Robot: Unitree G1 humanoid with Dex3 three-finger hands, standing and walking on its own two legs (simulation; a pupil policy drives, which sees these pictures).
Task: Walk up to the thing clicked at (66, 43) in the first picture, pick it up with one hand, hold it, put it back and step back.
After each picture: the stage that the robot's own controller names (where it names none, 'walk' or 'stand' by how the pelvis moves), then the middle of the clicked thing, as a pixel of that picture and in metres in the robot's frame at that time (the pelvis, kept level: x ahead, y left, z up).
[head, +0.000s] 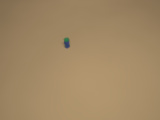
stand; (66, 43) +1.48 +0.22 -0.72
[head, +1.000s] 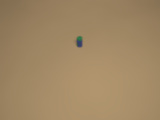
walk; (79, 41) +1.34 +0.12 -0.70
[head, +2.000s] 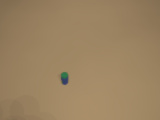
walk; (64, 78) +0.89 +0.16 -0.70
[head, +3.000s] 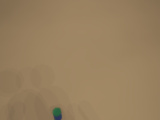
walk; (57, 114) +0.55 +0.19 -0.71
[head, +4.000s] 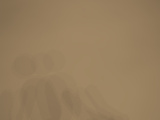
stand; out of the picture +0.36 +0.20 -0.71
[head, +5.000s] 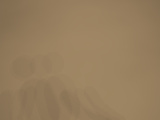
stand; out of the picture +0.35 +0.17 -0.73
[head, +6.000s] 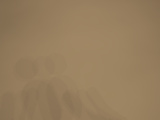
stand; out of the picture +0.35 +0.18 -0.73
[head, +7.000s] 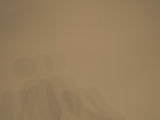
stand; out of the picture +0.35 +0.19 -0.73
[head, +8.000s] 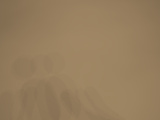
stand; out of the picture +0.34 +0.19 -0.73
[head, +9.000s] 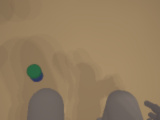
go down; (35, 73) +0.42 +0.22 -0.37
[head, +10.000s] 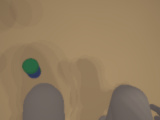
go down; (32, 69) +0.42 +0.24 -0.30
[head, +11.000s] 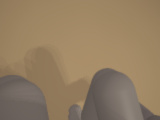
close in; out of the picture +0.40 +0.28 -0.22
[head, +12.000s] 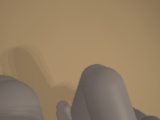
close; out of the picture +0.40 +0.28 -0.22
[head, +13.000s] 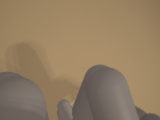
lift; out of the picture +0.37 +0.27 -0.22
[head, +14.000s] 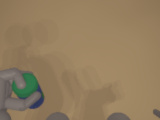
lift; (29, 92) +0.32 +0.19 -0.01
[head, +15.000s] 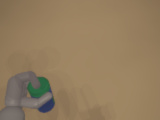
hold; (42, 95) +0.32 +0.16 +0.01
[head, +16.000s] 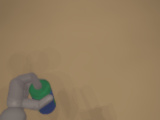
hold; (43, 97) +0.32 +0.16 +0.00
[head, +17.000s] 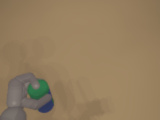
crouch; (41, 96) +0.33 +0.16 -0.04
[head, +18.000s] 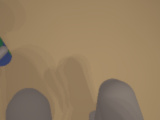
lower; out of the picture +0.46 +0.25 -0.10
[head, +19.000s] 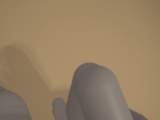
lower; out of the picture +0.42 +0.29 -0.22
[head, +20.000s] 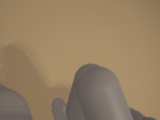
lower; out of the picture +0.41 +0.30 -0.22
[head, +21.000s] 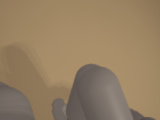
lower; out of the picture +0.41 +0.30 -0.22
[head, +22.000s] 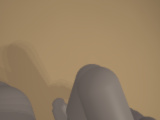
lower; out of the picture +0.41 +0.30 -0.23
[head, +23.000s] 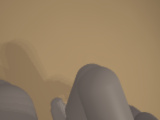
open; out of the picture +0.40 +0.28 -0.23
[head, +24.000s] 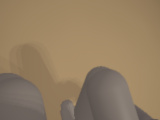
stand; out of the picture +0.40 +0.27 -0.23
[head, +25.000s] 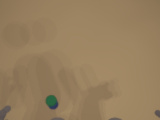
walk; (52, 102) +0.40 +0.19 -0.54
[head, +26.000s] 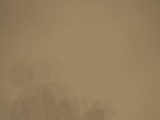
stand; out of the picture +0.37 +0.18 -0.67
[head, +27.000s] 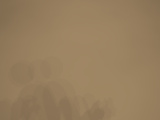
stand; out of the picture +0.37 +0.18 -0.67
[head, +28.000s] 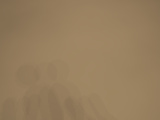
stand; out of the picture +0.39 +0.16 -0.72
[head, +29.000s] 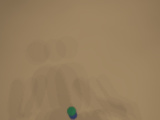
walk; (72, 113) +0.45 +0.16 -0.70
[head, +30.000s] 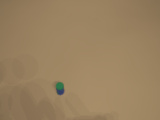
walk; (60, 88) +0.66 +0.16 -0.70
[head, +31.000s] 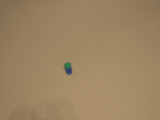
stand; (68, 68) +0.96 +0.25 -0.70
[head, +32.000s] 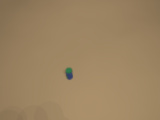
stand; (69, 73) +0.96 +0.19 -0.72
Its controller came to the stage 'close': yes
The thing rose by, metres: 0.70
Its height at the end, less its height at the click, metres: +0.00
